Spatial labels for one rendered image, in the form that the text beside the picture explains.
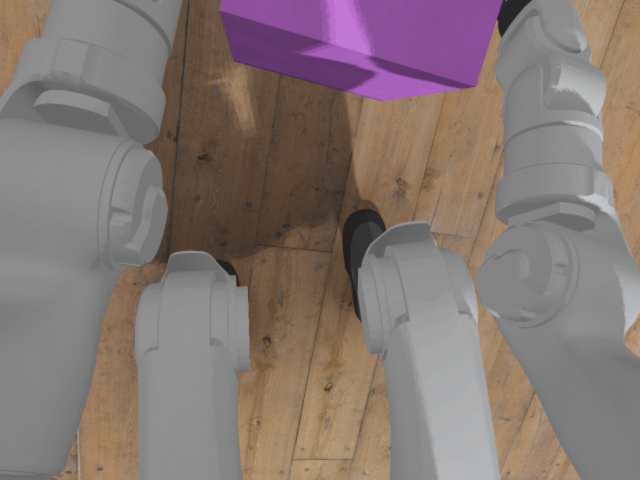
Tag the left robot forearm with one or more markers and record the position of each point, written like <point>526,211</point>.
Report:
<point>99,67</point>

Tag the robot right hand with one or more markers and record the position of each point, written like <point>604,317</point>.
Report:
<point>508,12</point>

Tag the robot left upper arm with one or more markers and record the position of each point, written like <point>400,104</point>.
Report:
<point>76,209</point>

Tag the robot shin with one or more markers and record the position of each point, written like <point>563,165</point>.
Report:
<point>420,231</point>
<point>149,308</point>

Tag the carton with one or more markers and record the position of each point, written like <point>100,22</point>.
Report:
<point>379,49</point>

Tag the right robot forearm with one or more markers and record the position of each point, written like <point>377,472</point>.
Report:
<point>553,131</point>

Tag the robot left shin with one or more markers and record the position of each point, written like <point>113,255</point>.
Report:
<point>149,308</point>

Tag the robot right shin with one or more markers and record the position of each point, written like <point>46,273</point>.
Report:
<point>420,231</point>

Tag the robot right upper arm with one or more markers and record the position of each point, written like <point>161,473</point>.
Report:
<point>563,302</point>

